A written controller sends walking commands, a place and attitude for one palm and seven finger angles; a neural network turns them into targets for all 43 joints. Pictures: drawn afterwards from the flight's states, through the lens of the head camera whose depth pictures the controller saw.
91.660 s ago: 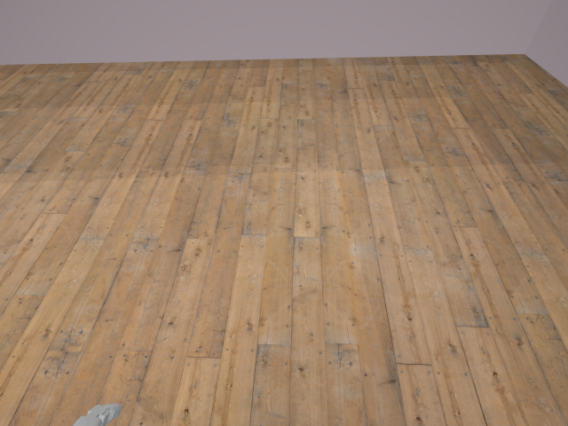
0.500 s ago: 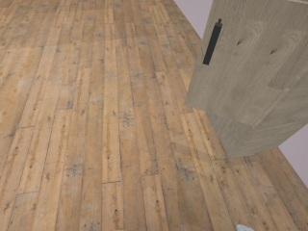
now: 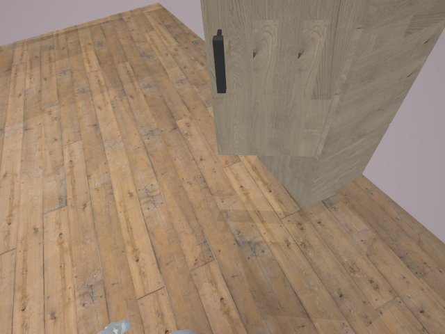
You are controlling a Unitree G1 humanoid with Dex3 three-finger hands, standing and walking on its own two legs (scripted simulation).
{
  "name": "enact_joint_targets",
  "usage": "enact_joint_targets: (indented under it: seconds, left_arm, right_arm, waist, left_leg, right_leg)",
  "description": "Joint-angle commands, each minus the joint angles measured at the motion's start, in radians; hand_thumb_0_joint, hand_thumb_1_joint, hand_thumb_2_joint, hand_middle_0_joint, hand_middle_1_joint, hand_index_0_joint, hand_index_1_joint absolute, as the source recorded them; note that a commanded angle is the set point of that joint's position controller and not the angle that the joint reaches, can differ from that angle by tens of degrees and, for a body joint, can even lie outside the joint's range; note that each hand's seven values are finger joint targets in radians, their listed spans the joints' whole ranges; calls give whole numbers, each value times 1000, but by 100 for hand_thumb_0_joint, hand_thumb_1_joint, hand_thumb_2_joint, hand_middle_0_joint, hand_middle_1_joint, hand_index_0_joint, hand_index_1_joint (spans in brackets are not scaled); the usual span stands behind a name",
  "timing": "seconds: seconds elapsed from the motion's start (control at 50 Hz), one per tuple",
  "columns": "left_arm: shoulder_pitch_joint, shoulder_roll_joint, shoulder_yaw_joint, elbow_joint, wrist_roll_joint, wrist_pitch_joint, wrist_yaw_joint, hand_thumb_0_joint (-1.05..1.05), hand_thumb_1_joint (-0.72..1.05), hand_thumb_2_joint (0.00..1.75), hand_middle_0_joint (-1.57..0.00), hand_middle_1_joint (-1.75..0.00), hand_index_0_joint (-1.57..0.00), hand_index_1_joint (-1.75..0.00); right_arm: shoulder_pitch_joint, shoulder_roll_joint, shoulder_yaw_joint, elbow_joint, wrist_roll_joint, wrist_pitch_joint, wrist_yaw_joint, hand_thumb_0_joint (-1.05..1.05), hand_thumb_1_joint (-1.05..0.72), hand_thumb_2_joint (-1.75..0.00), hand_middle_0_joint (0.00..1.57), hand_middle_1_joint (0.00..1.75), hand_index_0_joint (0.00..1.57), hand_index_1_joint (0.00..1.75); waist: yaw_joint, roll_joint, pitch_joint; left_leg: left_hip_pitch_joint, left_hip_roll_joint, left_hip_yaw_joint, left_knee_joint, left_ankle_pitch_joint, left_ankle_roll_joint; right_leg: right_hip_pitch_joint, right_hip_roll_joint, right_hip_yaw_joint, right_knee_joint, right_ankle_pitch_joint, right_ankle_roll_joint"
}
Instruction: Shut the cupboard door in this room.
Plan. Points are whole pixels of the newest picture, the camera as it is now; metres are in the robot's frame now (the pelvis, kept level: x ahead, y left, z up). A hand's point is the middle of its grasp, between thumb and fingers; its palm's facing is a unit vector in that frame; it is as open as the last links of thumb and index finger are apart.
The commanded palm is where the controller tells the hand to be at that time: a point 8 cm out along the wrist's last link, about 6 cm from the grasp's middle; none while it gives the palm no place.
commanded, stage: take the last steps up to it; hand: left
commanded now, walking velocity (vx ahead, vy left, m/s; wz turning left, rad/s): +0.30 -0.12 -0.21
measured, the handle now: (220, 62) +0.77 +0.02 +0.07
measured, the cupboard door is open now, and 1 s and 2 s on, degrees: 55 55 55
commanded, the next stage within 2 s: come to a stop and stand still in 0.82 s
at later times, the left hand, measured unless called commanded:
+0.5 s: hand (147, 327) +0.16 +0.18 -0.16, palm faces -0.11 -0.98 -0.14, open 7.4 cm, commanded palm none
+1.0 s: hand (210, 254) +0.32 +0.05 -0.17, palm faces -0.09 -0.98 -0.18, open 7.2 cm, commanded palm none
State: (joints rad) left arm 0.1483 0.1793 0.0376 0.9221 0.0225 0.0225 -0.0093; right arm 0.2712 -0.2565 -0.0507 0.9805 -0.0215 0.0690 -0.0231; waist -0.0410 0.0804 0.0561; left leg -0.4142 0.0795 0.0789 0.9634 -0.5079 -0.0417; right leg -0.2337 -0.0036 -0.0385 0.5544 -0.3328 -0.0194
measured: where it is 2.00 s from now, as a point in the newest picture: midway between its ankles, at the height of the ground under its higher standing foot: (264, 326)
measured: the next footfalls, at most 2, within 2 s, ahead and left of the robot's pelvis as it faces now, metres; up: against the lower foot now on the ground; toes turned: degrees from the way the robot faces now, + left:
left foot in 0.26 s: +0.09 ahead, +0.12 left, +0.00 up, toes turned +4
right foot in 0.70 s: +0.28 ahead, -0.21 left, +0.00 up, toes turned -3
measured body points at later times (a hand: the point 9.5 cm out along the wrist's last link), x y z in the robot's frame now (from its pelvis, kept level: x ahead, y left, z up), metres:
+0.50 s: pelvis +0.10 -0.01 +0.01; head +0.12 +0.02 +0.46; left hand +0.17 +0.23 -0.15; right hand +0.04 -0.24 -0.12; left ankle +0.05 +0.11 -0.73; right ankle +0.10 -0.16 -0.65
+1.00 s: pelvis +0.26 -0.12 +0.01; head +0.29 -0.11 +0.46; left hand +0.33 +0.11 -0.15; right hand +0.29 -0.35 -0.14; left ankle +0.30 -0.01 -0.71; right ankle +0.24 -0.20 -0.73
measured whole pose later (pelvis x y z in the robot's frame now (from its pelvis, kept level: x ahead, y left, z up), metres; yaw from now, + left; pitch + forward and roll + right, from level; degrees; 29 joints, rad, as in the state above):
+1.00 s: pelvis +0.26 -0.12 +0.01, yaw -6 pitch +1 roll -2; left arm 0.22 0.16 0.03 1.07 0.02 -0.05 0.01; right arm 0.20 -0.17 -0.03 1.01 -0.02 -0.01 -0.01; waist -0.01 0.02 0.04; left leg -0.43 0.07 0.09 0.75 -0.32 -0.02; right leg -0.19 0.03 -0.16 0.42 -0.25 -0.06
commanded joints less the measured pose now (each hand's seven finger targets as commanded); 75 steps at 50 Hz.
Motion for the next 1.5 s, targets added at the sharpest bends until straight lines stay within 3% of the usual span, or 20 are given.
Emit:
enact_joint_targets:
  seconds: [0.0,0.14,0.2,0.24,0.28,0.42,0.58,0.64,0.66,0.68,0.7,0.82,0.96,1.04,1.16,1.26,1.36,1.38,1.42,1.48]
  left_arm:
    - [39,178,46,-36,-4,-21,23,0,90,90,-20,-30,-20,-30]
    - [85,203,58,4,9,-40,9,0,90,90,-20,-30,-20,-30]
    - [55,173,55,13,-6,-35,0,0,90,90,-20,-30,-20,-30]
    - [68,63,31,-23,-13,-31,-15,0,90,90,-20,-30,-20,-30]
    - [-15,128,50,-44,15,-24,-27,0,90,90,-20,-30,-20,-30]
    - [41,63,39,21,6,-13,-44,0,90,90,-20,-30,-20,-30]
    - [-49,59,29,12,-2,-24,-40,0,90,90,-20,-30,-20,-30]
    - [161,112,47,83,1,-46,-28,0,90,90,-20,-30,-20,-30]
    - [317,173,63,132,6,-62,-18,0,90,90,-20,-30,-20,-30]
    - [409,276,86,166,7,-71,-1,0,90,90,-20,-30,-20,-30]
    - [370,285,80,157,-13,-67,9,0,90,90,-20,-30,-20,-30]
    - [80,90,23,88,-2,-80,28,0,90,90,-20,-30,-20,-30]
    - [98,76,6,117,-7,-83,32,0,90,90,-20,-30,-20,-30]
    - [156,59,-8,117,-22,-58,58,0,90,90,-20,-30,-20,-30]
    - [169,107,12,95,-11,-18,62,0,90,90,-20,-30,-20,-30]
    - [182,102,23,50,-3,-4,55,0,90,90,-20,-30,-20,-30]
    - [157,165,30,39,10,-15,55,0,90,90,-20,-30,-20,-30]
    - [139,157,26,34,11,-14,55,0,90,90,-20,-30,-20,-30]
    - [180,197,32,-45,6,-42,99,0,90,90,-20,-30,-20,-30]
    - [195,198,23,-65,3,-47,89,0,90,90,-20,-30,-20,-30]
  right_arm:
    - [-33,-68,-19,-93,-7,-40,16,0,-90,-90,20,30,20,30]
    - [-57,-27,-17,-104,-8,-70,27,0,-90,-90,20,30,20,30]
    - [102,-40,-15,-47,-9,-97,12,0,-90,-90,20,30,20,30]
    - [286,-219,-53,-5,-33,-111,-8,0,-90,-90,20,30,20,30]
    - [237,-195,-38,-21,-26,-105,-16,0,-90,-90,20,30,20,30]
    - [184,-81,-2,-4,-13,-136,-22,0,-90,-90,20,30,20,30]
    - [182,-95,-24,36,-21,-117,-5,0,-90,-90,20,30,20,30]
    - [150,-96,-25,45,-10,-110,-1,0,-90,-90,20,30,20,30]
    - [138,-73,-19,43,2,-114,9,0,-90,-90,20,30,20,30]
    - [167,25,-3,21,18,-112,15,0,-90,-90,20,30,20,30]
    - [134,4,-4,-1,18,-99,12,0,-90,-90,20,30,20,30]
    - [131,53,1,46,-1,-81,13,0,-90,-90,20,30,20,30]
    - [59,87,32,35,6,-84,10,0,-90,-90,20,30,20,30]
    - [51,-36,21,32,12,-92,-9,0,-90,-90,20,30,20,30]
    - [-15,-76,-7,-15,12,-47,-29,0,-90,-90,20,30,20,30]
    - [-81,-101,-27,-68,8,-33,-24,0,-90,-90,20,30,20,30]
    - [-120,-5,-17,-79,12,-13,-8,0,-90,-90,20,30,20,30]
    - [-131,-6,-17,-75,13,-6,-7,0,-90,-90,20,30,20,30]
    - [-144,-11,-11,-157,17,-47,3,0,-90,-90,20,30,20,30]
    - [-127,21,-1,-163,27,-59,17,0,-90,-90,20,30,20,30]
  waist:
    - [33,-313,-32]
    - [46,-226,8]
    - [-30,-147,-33]
    - [-90,305,-80]
    - [-61,90,23]
    - [5,60,19]
    - [0,95,65]
    - [102,-14,-40]
    - [173,-126,-139]
    - [183,-437,-221]
    - [157,-391,-185]
    - [1,-167,-83]
    - [10,-123,-71]
    - [30,26,-129]
    - [36,68,-102]
    - [52,-45,-168]
    - [63,-312,-122]
    - [60,-288,-93]
    - [28,-200,-160]
    - [56,-239,-197]
  left_leg:
    - [-174,17,-38,145,98,-20]
    - [-14,-2,10,-227,91,-5]
    - [308,-30,34,-504,252,1]
    - [539,377,-525,-745,-44,132]
    - [355,405,-512,-817,-95,176]
    - [368,237,-63,-755,494,122]
    - [314,256,26,-715,497,137]
    - [243,198,81,-466,630,91]
    - [117,123,132,-229,521,60]
    - [-104,-48,126,76,-75,28]
    - [-146,-29,-14,244,-144,53]
    - [-20,50,-48,113,122,32]
    - [120,-9,-17,-383,270,11]
    - [329,148,-133,-456,1128,103]
    - [338,172,-162,-477,1168,143]
    - [292,167,-172,-457,892,158]
    - [41,-75,-75,-106,-27,34]
    - [28,-68,-103,-35,-42,34]
    - [-83,-90,-32,-99,17,18]
    - [23,-121,-12,-291,148,53]
  right_leg:
    - [111,-212,199,-285,223,-158]
    - [30,-222,255,-322,-42,-193]
    - [-127,-136,198,-177,-95,-130]
    - [-454,57,-14,325,-235,-20]
    - [-485,-33,100,556,-144,-25]
    - [-454,-57,41,546,120,26]
    - [-262,-64,-55,134,144,8]
    - [87,-1,-85,-19,178,-25]
    - [303,-90,34,-78,137,-58]
    - [444,-342,409,-212,117,-151]
    - [335,-396,502,-323,46,-178]
    - [26,-262,88,-297,402,-154]
    - [63,-230,53,-223,603,-145]
    - [25,-118,4,-122,397,8]
    - [5,-95,-3,-18,296,6]
    - [13,-79,45,-12,255,-9]
    - [105,-345,252,-163,850,-202]
    - [71,-335,230,-170,804,-215]
    - [306,-296,236,-66,1344,-101]
    - [282,-222,150,15,1115,-118]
